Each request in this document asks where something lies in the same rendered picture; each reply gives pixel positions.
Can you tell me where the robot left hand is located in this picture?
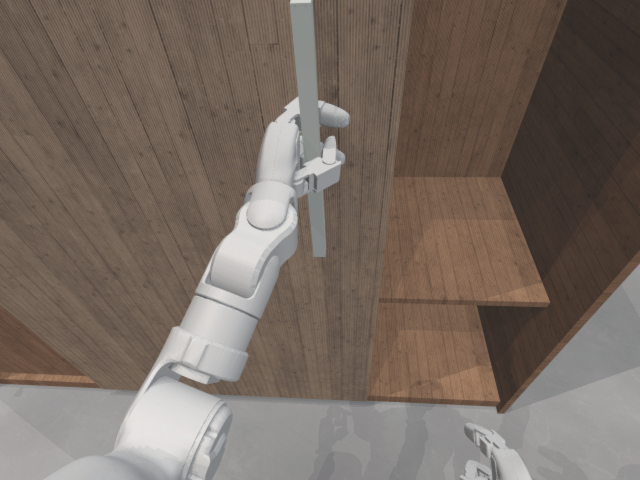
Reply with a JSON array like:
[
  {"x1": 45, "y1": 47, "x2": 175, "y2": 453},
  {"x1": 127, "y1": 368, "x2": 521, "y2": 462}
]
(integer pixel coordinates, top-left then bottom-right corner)
[{"x1": 256, "y1": 97, "x2": 350, "y2": 198}]

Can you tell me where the robot right hand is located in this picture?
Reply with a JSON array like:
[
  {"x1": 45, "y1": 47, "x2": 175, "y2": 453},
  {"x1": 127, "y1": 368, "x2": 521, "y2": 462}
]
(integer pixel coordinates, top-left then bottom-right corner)
[{"x1": 460, "y1": 423, "x2": 532, "y2": 480}]

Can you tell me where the handle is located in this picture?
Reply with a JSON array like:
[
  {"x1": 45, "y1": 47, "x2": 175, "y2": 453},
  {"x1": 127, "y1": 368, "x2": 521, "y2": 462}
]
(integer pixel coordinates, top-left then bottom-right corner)
[{"x1": 290, "y1": 0, "x2": 326, "y2": 257}]

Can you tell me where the left robot forearm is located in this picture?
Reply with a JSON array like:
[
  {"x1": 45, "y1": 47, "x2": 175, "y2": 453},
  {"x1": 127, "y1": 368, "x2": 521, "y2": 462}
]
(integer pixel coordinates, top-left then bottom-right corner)
[{"x1": 114, "y1": 181, "x2": 298, "y2": 449}]

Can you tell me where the wardrobe door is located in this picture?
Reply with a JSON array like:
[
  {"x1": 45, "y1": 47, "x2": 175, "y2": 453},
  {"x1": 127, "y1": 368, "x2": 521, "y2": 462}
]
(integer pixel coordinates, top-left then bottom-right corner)
[
  {"x1": 0, "y1": 305, "x2": 86, "y2": 376},
  {"x1": 0, "y1": 0, "x2": 414, "y2": 401}
]

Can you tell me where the robot left upper arm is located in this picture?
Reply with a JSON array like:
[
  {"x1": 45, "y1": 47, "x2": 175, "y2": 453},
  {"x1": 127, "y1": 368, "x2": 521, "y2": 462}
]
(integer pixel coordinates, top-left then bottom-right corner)
[{"x1": 43, "y1": 376, "x2": 233, "y2": 480}]

